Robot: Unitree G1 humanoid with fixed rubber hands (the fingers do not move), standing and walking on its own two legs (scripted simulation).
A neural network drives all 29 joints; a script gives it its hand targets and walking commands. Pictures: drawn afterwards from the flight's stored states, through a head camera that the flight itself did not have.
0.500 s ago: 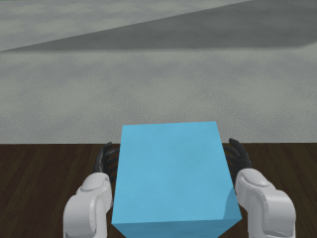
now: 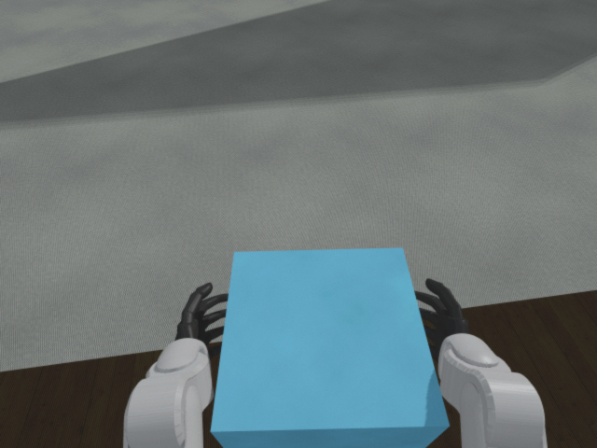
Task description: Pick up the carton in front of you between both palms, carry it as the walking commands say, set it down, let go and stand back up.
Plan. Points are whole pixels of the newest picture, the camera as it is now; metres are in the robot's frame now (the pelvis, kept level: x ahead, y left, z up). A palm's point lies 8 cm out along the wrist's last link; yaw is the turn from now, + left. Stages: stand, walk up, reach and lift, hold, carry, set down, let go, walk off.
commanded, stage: carry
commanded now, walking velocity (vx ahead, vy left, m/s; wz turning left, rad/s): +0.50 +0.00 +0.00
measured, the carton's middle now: (320, 368) +0.24 -0.01 -0.01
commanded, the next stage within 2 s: none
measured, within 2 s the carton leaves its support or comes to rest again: neither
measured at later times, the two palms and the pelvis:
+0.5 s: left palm (213, 140) +0.64 +0.15 +0.08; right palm (367, 124) +0.68 -0.15 +0.07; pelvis +0.33 -0.04 -0.02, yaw +4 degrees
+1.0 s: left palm (234, 62) +1.00 +0.13 +0.06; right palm (352, 58) +0.99 -0.17 +0.07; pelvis +0.65 +0.00 -0.01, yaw +3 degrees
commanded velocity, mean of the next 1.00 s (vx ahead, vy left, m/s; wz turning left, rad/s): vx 0.50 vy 0.00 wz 0.00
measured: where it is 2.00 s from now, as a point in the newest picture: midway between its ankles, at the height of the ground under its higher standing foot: (298, 216)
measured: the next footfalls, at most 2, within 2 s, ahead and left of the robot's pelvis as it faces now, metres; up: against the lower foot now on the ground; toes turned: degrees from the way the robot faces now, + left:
right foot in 0.32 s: +0.41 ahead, -0.09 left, +0.00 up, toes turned -5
left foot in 0.76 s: +0.64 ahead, +0.07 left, +0.00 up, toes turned +8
